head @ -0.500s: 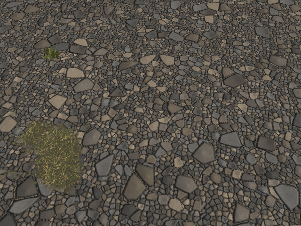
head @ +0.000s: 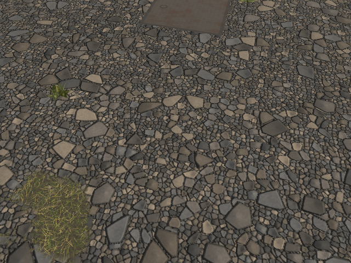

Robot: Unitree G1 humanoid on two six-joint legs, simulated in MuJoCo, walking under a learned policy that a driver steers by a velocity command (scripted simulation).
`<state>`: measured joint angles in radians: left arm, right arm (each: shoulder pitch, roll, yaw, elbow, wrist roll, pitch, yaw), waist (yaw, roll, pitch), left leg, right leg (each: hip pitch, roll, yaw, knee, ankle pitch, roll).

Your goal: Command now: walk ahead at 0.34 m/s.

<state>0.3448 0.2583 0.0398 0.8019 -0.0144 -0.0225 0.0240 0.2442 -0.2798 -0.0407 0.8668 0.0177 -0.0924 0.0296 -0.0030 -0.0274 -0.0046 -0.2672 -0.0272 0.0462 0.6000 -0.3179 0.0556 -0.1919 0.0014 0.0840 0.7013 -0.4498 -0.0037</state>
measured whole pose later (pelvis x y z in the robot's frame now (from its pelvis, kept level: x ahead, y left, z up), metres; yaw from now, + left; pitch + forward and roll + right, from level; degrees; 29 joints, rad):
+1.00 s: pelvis +0.49 +0.05 -0.01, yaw +24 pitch +1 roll -2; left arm 0.27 0.30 0.07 0.85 -0.01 -0.06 0.00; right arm 0.11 -0.29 -0.07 0.65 0.02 -0.03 0.04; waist 0.03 0.01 0.08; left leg -0.51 -0.02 0.05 0.67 -0.18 0.10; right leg -0.14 -0.08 -0.11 0.97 -0.49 0.03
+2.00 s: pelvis +1.05 +0.27 +0.00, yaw +7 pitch +3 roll +1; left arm 0.38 0.31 0.07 0.77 -0.03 -0.03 0.02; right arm 0.06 -0.27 -0.04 0.63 -0.01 -0.12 0.01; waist 0.07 -0.03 0.00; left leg -0.45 -0.05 -0.03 0.52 -0.11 0.02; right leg -0.17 0.11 0.23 0.79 -0.50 -0.05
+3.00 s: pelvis +1.34 +0.29 +0.01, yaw -28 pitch +1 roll -1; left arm 0.22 0.35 0.10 0.62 -0.01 0.04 0.01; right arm 0.23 -0.28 -0.06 0.72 -0.01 -0.02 -0.03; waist -0.02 -0.03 -0.01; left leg -0.25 0.02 0.00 0.46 -0.23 0.01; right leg -0.58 0.07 0.09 1.08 -0.33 0.03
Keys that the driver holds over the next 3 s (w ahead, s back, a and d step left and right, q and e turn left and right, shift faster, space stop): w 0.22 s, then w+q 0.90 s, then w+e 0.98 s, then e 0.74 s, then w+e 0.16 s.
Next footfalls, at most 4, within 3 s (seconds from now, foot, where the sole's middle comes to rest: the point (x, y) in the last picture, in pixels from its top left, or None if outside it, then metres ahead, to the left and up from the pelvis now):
0.42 right None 0.37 -0.15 -0.76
0.94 left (132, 248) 0.59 0.17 -0.76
1.48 right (149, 168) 0.96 0.13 -0.76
1.96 left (97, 134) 1.17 0.40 -0.76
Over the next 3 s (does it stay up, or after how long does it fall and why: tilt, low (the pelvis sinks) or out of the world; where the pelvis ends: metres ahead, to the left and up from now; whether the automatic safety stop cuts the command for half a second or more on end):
stays up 1.34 0.29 0.01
